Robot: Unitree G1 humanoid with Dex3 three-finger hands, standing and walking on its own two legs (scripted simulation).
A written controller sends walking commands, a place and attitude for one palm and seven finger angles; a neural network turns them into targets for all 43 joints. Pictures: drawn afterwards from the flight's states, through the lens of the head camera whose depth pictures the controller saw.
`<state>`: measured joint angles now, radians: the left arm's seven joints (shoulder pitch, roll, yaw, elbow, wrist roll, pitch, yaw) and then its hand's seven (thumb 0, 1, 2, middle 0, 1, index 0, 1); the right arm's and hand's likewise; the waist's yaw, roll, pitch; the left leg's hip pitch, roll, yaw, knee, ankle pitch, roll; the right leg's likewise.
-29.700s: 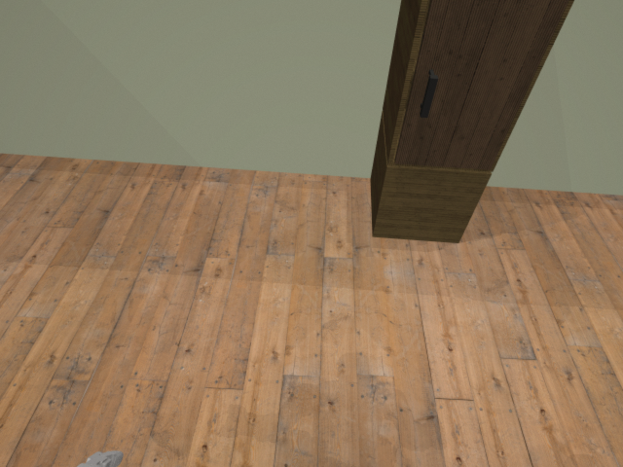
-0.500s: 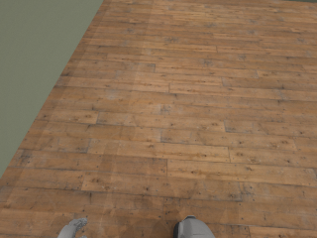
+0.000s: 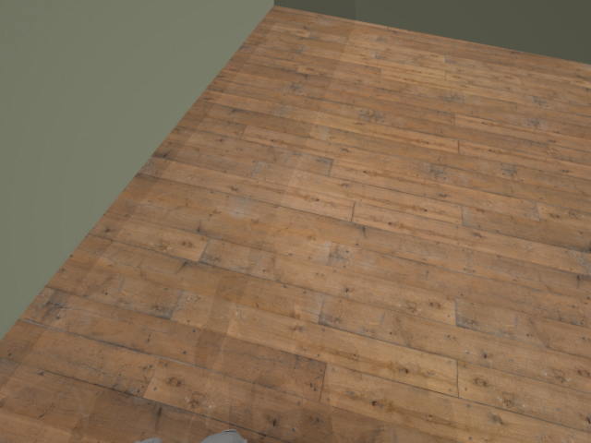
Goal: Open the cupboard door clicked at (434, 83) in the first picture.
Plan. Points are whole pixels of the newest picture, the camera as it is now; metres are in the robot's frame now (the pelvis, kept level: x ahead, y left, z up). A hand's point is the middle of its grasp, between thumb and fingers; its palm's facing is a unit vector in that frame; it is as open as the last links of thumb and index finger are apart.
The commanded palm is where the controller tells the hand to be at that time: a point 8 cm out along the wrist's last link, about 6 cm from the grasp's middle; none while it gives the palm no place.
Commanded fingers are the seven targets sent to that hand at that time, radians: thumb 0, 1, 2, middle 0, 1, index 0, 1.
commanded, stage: turn to face it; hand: left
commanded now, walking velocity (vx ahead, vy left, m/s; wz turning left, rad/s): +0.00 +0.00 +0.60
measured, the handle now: out of the picture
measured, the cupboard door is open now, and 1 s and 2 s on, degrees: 51 51 51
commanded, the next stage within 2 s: none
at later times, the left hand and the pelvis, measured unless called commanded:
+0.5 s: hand out of the picture +0.09 +0.16 -0.13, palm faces +0.26 -0.91 -0.31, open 7.4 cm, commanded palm none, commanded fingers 0.00 0.90 0.90 -0.20 -0.30 -0.20 -0.30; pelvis +0.04 -0.07 +0.01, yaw +17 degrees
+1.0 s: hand out of the picture -0.01 +0.14 -0.15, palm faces +0.59 -0.75 -0.29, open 7.4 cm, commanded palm none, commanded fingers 0.00 0.90 0.90 -0.20 -0.30 -0.20 -0.30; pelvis +0.07 -0.09 +0.01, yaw +36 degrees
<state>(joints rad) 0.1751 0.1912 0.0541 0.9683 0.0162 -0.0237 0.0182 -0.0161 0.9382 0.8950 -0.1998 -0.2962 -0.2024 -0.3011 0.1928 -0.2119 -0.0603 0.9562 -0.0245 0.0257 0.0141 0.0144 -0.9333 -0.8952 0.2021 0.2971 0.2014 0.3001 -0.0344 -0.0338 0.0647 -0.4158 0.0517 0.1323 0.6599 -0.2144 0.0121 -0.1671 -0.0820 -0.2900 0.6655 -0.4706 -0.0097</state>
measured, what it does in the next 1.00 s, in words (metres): steps to the right, turning left: right foot, then left foot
